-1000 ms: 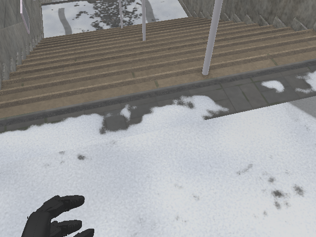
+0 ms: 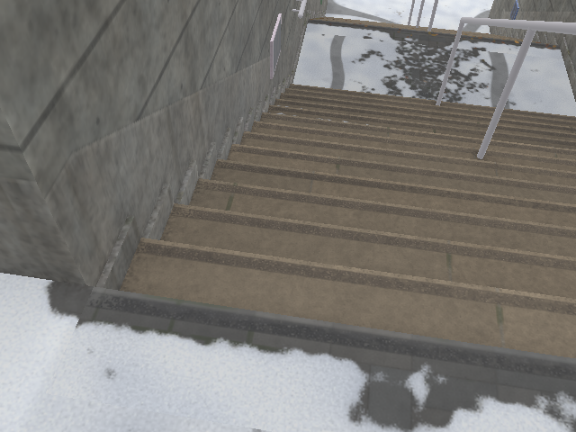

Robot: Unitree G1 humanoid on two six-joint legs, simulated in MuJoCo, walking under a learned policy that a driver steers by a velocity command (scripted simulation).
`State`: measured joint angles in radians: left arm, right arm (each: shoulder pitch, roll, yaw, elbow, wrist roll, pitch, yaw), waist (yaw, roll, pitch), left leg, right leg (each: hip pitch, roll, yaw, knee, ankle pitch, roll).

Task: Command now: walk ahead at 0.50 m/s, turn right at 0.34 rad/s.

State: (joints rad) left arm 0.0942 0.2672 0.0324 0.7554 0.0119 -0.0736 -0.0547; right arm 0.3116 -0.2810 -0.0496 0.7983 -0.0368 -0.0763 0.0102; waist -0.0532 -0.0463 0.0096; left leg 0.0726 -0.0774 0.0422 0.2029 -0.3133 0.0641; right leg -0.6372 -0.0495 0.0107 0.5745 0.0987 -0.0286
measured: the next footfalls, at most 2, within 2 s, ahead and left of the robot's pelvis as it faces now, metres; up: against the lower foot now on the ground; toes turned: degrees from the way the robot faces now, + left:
right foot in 0.08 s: +0.24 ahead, -0.12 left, +0.00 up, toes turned -4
left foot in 0.54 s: +0.56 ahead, +0.00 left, +0.00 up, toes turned -19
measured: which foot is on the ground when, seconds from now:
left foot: down 0.00-0.10, up 0.12-0.52, down 0.54-0.98, up 1.00-1.00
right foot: up 0.00-0.06, down 0.08-0.56, up 0.58-0.96, down 0.98-1.00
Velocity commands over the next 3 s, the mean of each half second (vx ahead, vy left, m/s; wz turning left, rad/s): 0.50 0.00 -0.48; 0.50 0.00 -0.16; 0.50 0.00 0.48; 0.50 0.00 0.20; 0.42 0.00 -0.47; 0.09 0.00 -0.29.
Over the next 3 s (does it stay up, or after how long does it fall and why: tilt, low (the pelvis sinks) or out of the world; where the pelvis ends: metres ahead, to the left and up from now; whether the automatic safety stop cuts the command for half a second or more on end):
stays up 1.44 -0.24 -0.51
